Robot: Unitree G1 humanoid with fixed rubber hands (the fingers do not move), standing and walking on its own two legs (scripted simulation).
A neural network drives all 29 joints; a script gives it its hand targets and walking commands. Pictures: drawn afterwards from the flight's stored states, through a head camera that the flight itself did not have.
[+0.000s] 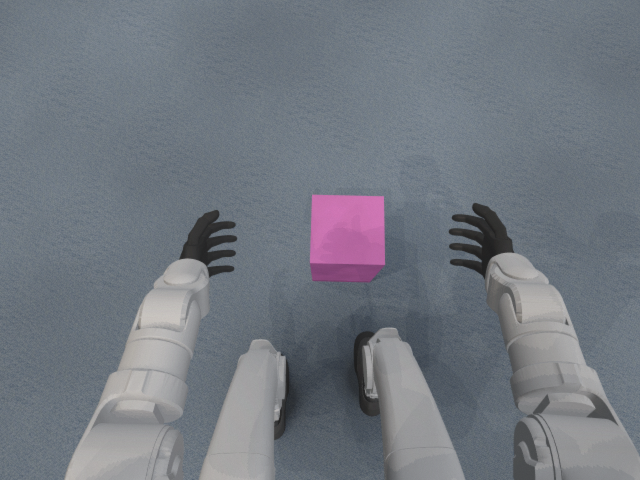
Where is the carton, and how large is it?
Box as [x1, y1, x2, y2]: [310, 195, 384, 282]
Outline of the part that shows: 312,195 310,267 312,280 369,282 384,265 383,196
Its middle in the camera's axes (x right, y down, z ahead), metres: +0.06 +0.01 +0.95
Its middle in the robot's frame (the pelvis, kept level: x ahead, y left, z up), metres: +0.49 -0.06 -0.54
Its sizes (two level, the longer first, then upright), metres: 0.157 0.152 0.266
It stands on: the floor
